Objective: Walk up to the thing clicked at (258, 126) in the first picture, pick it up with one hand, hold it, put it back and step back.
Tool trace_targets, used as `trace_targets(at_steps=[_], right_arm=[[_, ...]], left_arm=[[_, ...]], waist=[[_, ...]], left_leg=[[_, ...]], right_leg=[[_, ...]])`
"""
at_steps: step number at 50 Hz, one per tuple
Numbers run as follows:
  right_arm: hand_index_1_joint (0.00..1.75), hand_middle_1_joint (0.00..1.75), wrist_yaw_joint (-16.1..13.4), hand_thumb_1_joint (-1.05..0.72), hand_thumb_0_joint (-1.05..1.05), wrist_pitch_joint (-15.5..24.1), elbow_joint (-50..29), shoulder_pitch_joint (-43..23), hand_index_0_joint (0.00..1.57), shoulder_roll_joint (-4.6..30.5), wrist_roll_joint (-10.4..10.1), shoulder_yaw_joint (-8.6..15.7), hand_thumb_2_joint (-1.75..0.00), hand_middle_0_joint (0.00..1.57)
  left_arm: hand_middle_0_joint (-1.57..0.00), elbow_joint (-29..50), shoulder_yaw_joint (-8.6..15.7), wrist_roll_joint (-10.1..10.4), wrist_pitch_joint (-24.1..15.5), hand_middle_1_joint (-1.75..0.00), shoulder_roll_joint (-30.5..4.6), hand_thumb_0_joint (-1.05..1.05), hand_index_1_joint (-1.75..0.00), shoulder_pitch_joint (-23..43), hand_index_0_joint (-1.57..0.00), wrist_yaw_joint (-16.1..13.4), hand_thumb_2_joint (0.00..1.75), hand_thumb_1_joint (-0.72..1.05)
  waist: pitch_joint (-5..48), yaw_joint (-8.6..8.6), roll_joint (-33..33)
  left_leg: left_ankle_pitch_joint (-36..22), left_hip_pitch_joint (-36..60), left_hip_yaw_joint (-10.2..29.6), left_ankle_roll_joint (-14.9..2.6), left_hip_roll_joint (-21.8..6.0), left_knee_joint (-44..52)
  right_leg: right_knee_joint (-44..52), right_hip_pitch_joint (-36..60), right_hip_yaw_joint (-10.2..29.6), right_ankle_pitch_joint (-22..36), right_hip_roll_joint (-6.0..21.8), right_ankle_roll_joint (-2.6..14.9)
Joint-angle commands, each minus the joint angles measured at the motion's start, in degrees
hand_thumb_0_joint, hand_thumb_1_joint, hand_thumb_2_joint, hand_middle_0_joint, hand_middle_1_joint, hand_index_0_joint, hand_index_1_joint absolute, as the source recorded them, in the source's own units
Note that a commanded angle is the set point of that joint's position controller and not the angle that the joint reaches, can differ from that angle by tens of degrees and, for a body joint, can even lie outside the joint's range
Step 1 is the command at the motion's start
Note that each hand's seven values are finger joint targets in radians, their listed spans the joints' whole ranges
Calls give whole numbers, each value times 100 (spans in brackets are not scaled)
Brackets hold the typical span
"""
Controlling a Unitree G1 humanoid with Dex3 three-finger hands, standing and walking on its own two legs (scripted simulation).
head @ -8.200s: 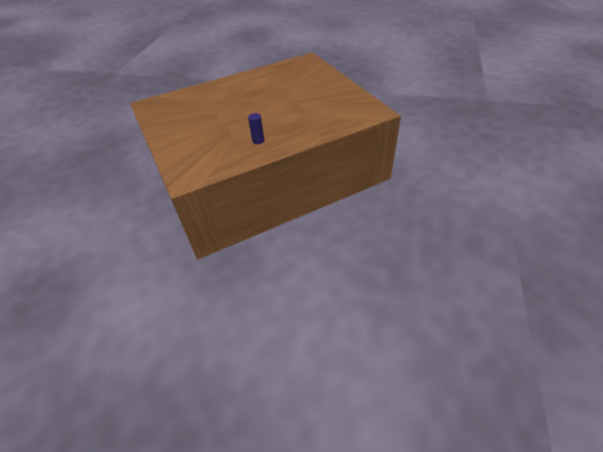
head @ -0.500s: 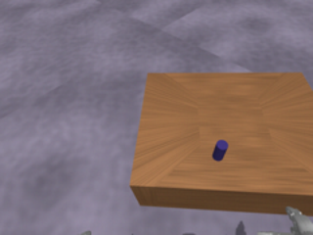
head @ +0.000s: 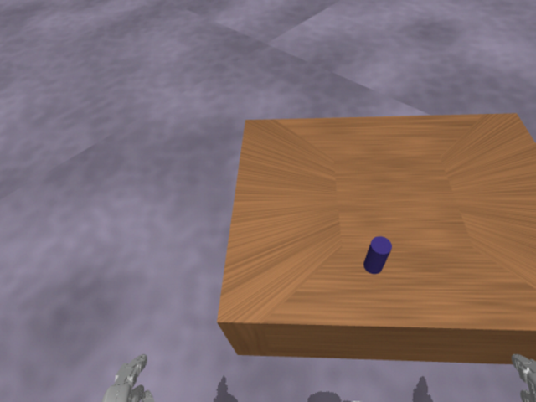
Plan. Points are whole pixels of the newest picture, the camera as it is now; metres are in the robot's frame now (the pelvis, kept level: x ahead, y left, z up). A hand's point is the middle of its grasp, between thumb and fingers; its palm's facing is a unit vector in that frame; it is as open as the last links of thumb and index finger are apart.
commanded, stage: go down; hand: right
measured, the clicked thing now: (376, 255) +0.51 -0.22 -0.32
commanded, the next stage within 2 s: none
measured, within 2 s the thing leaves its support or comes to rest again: neither
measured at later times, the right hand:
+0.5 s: hand out of the picture +0.14 -0.30 -0.10, palm faces +0.07 +0.95 -0.31, open 17.4 cm
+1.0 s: hand out of the picture +0.26 -0.36 -0.06, palm faces +0.18 +0.96 -0.20, open 17.5 cm
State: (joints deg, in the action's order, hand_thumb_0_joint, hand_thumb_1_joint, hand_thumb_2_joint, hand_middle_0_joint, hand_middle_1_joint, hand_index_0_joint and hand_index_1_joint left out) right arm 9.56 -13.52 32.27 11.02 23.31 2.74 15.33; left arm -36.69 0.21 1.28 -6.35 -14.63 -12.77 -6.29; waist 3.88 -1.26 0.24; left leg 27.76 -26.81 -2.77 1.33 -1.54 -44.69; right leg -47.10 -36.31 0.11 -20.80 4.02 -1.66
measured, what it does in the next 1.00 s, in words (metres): stands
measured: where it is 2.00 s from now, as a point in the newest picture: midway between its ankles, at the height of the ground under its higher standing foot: outside the picture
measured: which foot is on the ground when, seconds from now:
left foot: down 0.00-1.00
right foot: down 0.00-1.00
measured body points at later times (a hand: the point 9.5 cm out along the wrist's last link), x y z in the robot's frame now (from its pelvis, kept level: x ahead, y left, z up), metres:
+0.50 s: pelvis -0.01 +0.00 -0.02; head +0.05 -0.02 +0.43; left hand +0.14 +0.26 -0.10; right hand +0.13 -0.35 -0.08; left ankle -0.06 +0.13 -0.70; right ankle +0.02 -0.14 -0.70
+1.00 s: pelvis -0.03 -0.01 -0.03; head +0.05 -0.03 +0.41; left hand +0.08 +0.27 -0.12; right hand +0.25 -0.42 -0.05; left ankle -0.06 +0.13 -0.70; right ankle +0.02 -0.14 -0.70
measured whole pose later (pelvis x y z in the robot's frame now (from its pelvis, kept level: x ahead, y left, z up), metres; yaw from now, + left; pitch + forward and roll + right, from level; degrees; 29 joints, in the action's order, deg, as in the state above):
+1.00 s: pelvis -0.03 -0.01 -0.03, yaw +1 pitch +15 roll +3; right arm 22.6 -2.5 49.8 -12.1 37.7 -3.3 29.7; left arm -38.2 -1.7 -0.8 -11.5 -16.2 -14.9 -8.3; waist 4.6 -3.8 -0.2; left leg 29.7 -40.9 -3.4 1.4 -0.6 -56.1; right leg -58.5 -51.0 1.8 -22.3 4.9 -1.2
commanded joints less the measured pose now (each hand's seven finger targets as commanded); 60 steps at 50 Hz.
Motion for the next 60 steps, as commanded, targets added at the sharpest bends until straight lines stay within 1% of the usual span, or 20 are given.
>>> trace_targets(at_steps=[1,6,10,14,16,21,24,25,28,30,34,36,39,42,43,48,54,55,56,60], right_arm=[[5,5,42,54,0,-50,-1013,94,4,1344,-120,501,-4,4],[6,6,131,56,0,-198,-1322,357,3,1418,-159,590,-5,3],[5,5,172,54,0,-259,-1664,356,4,1487,-213,671,-4,4],[6,6,210,55,0,-358,-1857,526,4,1500,-252,719,-4,4],[6,6,210,56,0,-398,-2021,534,3,1603,-256,813,-5,3],[6,6,208,55,0,-540,-2224,683,4,1515,-295,768,-5,3],[6,6,189,56,0,-576,-2415,734,4,1518,-313,790,-5,3],[6,6,193,54,0,-587,-2466,687,4,1476,-326,763,-5,4],[6,6,139,57,0,-516,-2494,182,3,1762,-355,973,-6,3],[6,6,153,58,0,-394,-2580,-278,3,1923,-380,1056,-5,3],[6,6,274,60,0,-59,-1967,-1267,4,2277,-510,1291,-4,3],[5,5,404,59,0,153,-1708,-1869,4,2510,-571,1411,-3,4],[6,6,691,60,0,389,-606,-2158,4,2544,-586,1414,-4,3],[6,6,939,57,0,716,153,-2416,4,2903,-594,1665,-6,3],[6,6,1024,56,0,806,528,-2398,4,2922,-605,1686,-5,4],[6,6,1388,52,0,1559,1237,-3039,3,3441,-704,2056,-8,3],[6,6,1661,51,0,2390,1852,-3915,3,3939,-801,2307,-7,3],[6,6,1685,48,0,2501,1837,-4108,3,4129,-789,2394,-8,3],[6,6,1722,49,0,2612,1786,-4316,3,4252,-815,2469,-7,3],[5,5,1854,44,0,2823,2280,-4551,4,4545,-810,2573,-7,5]], left_arm=[[-20,752,342,-5,-276,-30,-885,0,-30,-14,-19,-117,90,90],[-19,902,341,-2,-321,-30,-849,0,-30,-84,-19,-185,90,90],[-19,906,344,-10,-367,-29,-850,0,-30,-91,-19,-215,90,90],[-19,982,315,-2,-411,-29,-838,0,-30,-42,-19,-259,90,90],[-19,1005,313,-16,-426,-29,-829,0,-29,-44,-19,-280,90,90],[-19,1083,289,3,-489,-30,-822,0,-29,7,-19,-334,89,91],[-19,1154,267,-2,-557,-30,-800,0,-30,31,-19,-375,89,91],[-19,1168,267,-2,-575,-30,-798,0,-30,32,-19,-389,89,90],[-19,1049,242,-24,-645,-30,-813,0,-29,-36,-20,-435,89,90],[-20,979,214,-54,-701,-30,-794,0,-30,-74,-19,-471,89,90],[-20,727,176,-68,-790,-30,-875,0,-30,-47,-20,-534,89,90],[-20,615,178,-79,-833,-29,-946,0,-30,-33,-20,-536,89,90],[-20,481,197,-114,-845,-30,-1045,0,-30,-118,-20,-509,89,89],[-20,453,206,-162,-819,-30,-1111,0,-30,-233,-20,-430,89,90],[-20,404,178,-175,-793,-30,-1083,0,-30,-273,-20,-392,89,90],[-20,420,229,-222,-702,-30,-1192,0,-30,-476,-20,-259,90,90],[-20,437,188,-243,-565,-30,-1329,0,-30,-589,-20,-153,90,90],[-20,441,194,-246,-555,-30,-1364,0,-30,-651,-20,-144,90,90],[-20,426,192,-238,-531,-30,-1389,0,-30,-696,-20,-141,90,91],[-20,302,133,-258,-457,-30,-1459,0,-30,-828,-20,-115,90,90]], waist=[[850,55,-631],[1313,29,-385],[1395,24,-533],[1344,27,-435],[1366,37,-650],[1136,25,-621],[1241,26,-625],[1166,21,-631],[1178,-74,-601],[1291,-169,-763],[1045,-248,-674],[1135,-215,-938],[1230,-233,-913],[1365,-89,-932],[1211,-43,-852],[1721,-30,-807],[1799,-89,-929],[1909,-86,-920],[2161,-84,-915],[2174,-110,-989]], left_leg=[[-1821,-433,-92,-139,219,480],[-2508,-443,-59,-46,176,222],[-2370,-604,-61,-59,193,88],[-2164,-695,-69,-54,193,46],[-2066,-763,-74,-84,188,11],[-1468,-939,-87,-106,220,54],[-1413,-971,-102,-112,228,7],[-1298,-993,-126,-122,240,-16],[-1337,-1095,-83,-98,224,-73],[-1349,-1129,-36,-102,193,-101],[-877,-1332,39,-100,175,-39],[-663,-1399,18,-139,178,-68],[-820,-1479,-69,-171,209,-167],[-935,-1421,-107,-201,220,-249],[-876,-1427,-115,-208,229,-237],[-1349,-1405,-67,-210,226,-441],[-904,-1906,-18,-243,264,-613],[-886,-1859,13,-239,256,-608],[-927,-1884,14,-237,267,-650],[-1098,-1983,26,-236,270,-703]], right_leg=[[380,1205,-20,1560,-229,216],[-31,1271,-12,2225,-234,268],[-159,1189,44,2169,-220,258],[-223,976,60,1852,-228,278],[-248,922,79,1799,-230,269],[-183,673,86,1132,-236,257],[-223,644,117,1092,-226,257],[-186,624,139,1000,-221,247],[-289,564,156,948,-210,266],[-327,658,169,931,-202,274],[-282,414,187,391,-199,267],[-176,489,203,194,-199,237],[-180,619,259,410,-149,224],[-206,495,266,629,-145,224],[-190,382,262,605,-140,231],[-427,431,249,1193,-118,272],[-500,258,267,701,-89,300],[-520,228,263,657,-100,306],[-563,324,274,719,-91,311],[-694,313,248,943,-106,321]])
